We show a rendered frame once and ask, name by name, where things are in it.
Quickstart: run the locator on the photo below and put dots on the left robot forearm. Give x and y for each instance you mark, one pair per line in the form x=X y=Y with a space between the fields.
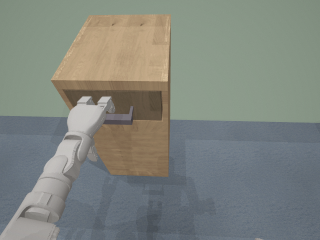
x=46 y=202

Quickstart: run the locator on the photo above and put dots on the cabinet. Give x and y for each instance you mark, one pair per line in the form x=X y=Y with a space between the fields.
x=129 y=52

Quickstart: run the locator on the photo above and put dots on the handle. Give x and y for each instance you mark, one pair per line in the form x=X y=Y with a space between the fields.
x=119 y=119

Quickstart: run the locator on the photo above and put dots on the robot left upper arm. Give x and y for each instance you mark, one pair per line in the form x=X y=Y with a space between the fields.
x=30 y=229

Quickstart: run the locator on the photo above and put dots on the drawer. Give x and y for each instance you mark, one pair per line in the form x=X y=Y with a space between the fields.
x=147 y=104

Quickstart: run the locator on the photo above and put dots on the left robot hand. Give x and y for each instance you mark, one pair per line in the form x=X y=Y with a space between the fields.
x=87 y=118

